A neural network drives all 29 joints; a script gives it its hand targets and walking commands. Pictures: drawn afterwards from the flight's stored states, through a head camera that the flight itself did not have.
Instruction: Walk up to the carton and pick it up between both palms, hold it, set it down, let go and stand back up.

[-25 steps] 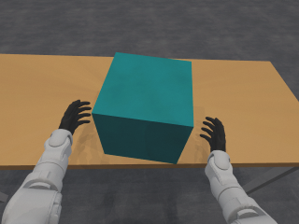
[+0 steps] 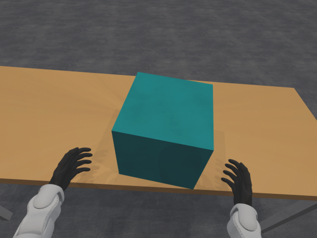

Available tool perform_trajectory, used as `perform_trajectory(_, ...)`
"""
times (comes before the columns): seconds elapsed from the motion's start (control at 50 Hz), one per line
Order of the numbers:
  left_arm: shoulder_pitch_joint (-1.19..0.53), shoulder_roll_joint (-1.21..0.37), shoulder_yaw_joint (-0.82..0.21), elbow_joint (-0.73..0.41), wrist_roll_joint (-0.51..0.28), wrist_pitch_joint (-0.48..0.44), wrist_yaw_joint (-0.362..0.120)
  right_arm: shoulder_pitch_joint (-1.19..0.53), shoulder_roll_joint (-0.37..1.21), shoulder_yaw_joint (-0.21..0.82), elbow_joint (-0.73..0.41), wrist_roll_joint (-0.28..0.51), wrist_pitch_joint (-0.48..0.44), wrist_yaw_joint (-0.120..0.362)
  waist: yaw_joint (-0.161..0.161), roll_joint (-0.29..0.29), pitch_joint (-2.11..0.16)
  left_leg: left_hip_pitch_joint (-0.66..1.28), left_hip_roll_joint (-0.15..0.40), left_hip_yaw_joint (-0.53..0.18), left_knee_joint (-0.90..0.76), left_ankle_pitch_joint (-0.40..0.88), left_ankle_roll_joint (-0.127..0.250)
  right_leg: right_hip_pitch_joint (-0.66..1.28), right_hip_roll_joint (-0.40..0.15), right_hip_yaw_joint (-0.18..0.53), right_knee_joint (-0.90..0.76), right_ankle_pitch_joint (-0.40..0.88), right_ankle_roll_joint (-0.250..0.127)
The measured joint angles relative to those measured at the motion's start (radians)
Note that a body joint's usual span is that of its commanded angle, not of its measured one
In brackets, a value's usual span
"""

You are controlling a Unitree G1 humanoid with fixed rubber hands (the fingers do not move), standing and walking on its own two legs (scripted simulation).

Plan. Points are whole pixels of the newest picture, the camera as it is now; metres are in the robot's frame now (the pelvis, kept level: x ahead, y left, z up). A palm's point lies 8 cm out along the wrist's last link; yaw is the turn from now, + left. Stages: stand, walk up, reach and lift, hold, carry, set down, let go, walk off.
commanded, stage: set down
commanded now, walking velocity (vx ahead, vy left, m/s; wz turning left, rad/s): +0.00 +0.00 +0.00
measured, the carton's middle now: (165, 130) +0.43 +0.00 +0.00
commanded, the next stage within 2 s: none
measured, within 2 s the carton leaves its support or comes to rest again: neither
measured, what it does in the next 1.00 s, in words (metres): stands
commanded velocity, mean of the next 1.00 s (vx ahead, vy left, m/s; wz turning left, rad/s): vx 0.00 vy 0.00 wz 0.00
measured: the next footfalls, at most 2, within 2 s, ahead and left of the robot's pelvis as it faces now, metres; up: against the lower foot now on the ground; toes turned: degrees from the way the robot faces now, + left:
none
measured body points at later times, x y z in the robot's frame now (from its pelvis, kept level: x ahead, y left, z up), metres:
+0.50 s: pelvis +0.01 +0.00 +0.00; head +0.00 +0.03 +0.45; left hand +0.21 +0.26 +0.01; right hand +0.19 -0.20 +0.01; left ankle +0.00 +0.10 -0.74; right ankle +0.01 -0.13 -0.74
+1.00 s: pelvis +0.02 +0.00 +0.00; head +0.02 +0.01 +0.45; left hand +0.20 +0.25 -0.02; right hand +0.19 -0.21 -0.01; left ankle +0.00 +0.10 -0.74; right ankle +0.01 -0.13 -0.74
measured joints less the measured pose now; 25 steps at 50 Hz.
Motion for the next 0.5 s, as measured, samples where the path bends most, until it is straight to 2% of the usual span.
perform_trajectory(0.08, 0.041, 0.008, -0.026, -0.065, -0.032, -0.018, 0.014, 0.034, -0.004, -0.015, -0.079, -0.009, 0.04, 0.014, -0.004, 0.01, 0.0, 0.006, -0.004, 0.002, 0.001, -0.003, 0.004, 0.005, -0.003, 0.003, 0.003, -0.004, 0.002)
perform_trajectory(0.18, 0.101, -0.003, -0.008, -0.116, -0.033, -0.006, 0.006, 0.099, -0.025, 0.013, -0.162, -0.001, 0.083, 0.017, -0.003, 0.019, -0.003, 0.046, -0.005, 0.013, -0.025, -0.001, 0.007, 0.038, -0.004, 0.016, -0.018, 0.0, 0.007)
perform_trajectory(0.38, 0.269, 0.002, 0.024, -0.238, -0.017, -0.001, 0.012, 0.276, -0.02, 0.011, -0.293, -0.01, 0.114, 0.025, 0.021, 0.015, 0.014, 0.099, -0.003, 0.015, -0.048, -0.003, 0.003, 0.089, -0.001, 0.02, -0.038, -0.003, 0.003)
perform_trajectory(0.5, 0.312, 0.003, 0.012, -0.273, -0.021, -0.024, 0.026, 0.307, -0.012, -0.009, -0.341, -0.02, 0.137, 0.038, 0.031, 0.014, 0.033, 0.096, -0.004, 0.01, -0.043, -0.002, 0.002, 0.084, -0.001, 0.018, -0.026, -0.008, 0.0)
